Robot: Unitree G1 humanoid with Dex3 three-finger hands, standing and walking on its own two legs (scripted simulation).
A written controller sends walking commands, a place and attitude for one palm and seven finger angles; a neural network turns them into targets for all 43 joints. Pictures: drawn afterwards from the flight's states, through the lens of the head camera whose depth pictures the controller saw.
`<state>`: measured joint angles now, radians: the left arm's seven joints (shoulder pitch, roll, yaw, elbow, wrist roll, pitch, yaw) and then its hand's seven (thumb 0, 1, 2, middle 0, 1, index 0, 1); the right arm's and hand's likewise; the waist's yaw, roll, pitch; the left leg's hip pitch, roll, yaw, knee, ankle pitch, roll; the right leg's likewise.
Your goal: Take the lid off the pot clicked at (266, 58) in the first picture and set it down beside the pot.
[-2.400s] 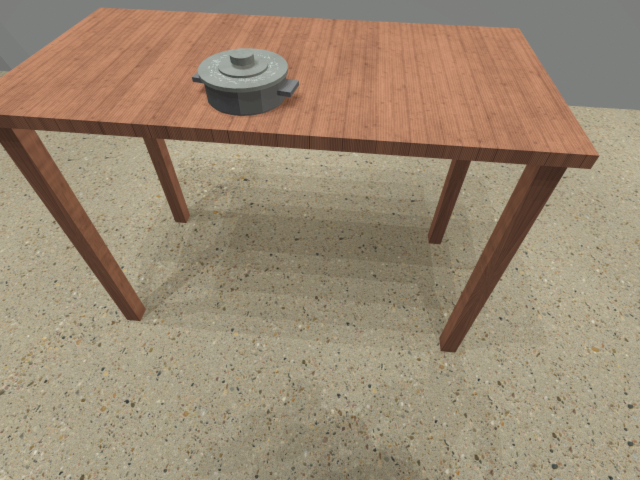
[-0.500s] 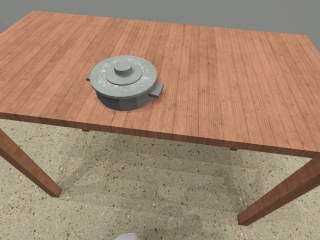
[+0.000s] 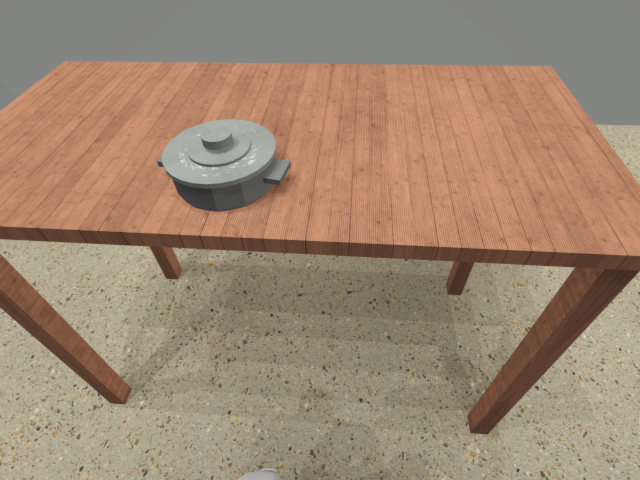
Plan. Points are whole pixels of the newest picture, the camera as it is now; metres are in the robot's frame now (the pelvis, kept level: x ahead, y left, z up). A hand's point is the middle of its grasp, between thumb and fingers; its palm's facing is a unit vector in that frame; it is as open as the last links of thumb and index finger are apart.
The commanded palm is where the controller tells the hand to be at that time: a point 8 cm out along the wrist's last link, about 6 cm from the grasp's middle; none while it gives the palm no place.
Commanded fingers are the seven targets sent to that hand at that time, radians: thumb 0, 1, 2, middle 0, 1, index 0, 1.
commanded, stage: come to a stop and stand still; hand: left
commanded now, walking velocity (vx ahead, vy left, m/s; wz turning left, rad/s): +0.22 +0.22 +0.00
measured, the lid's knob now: (216, 137) +0.56 +0.20 +0.15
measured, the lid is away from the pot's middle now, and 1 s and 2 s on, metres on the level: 0.00 0.00 0.00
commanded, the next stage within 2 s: look again from close up in 0.22 s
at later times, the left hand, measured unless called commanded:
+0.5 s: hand out of the picture -0.04 +0.24 -0.19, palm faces +0.09 -0.97 -0.22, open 7.4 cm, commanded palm none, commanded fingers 0.00 0.90 0.90 -0.20 -0.30 -0.20 -0.30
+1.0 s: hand out of the picture +0.10 +0.28 -0.18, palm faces -0.03 -0.97 -0.24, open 7.4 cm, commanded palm none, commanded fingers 0.00 0.90 0.90 -0.20 -0.30 -0.20 -0.30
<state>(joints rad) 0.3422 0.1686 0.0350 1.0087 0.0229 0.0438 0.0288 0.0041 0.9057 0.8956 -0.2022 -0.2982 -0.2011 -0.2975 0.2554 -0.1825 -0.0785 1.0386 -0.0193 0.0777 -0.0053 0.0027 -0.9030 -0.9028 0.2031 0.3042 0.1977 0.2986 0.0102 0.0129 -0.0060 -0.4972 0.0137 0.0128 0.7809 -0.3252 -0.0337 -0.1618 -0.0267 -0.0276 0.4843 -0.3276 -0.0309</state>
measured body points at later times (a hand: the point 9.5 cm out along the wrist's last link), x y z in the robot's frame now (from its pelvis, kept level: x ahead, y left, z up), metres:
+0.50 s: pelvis +0.00 +0.06 -0.02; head +0.01 +0.06 +0.43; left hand -0.05 +0.29 -0.17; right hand +0.11 -0.16 -0.16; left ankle +0.00 +0.16 -0.74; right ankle -0.03 -0.09 -0.74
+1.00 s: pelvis +0.04 +0.09 -0.01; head +0.07 +0.10 +0.44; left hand +0.10 +0.33 -0.16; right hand +0.06 -0.16 -0.16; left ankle +0.00 +0.16 -0.74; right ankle -0.03 -0.08 -0.74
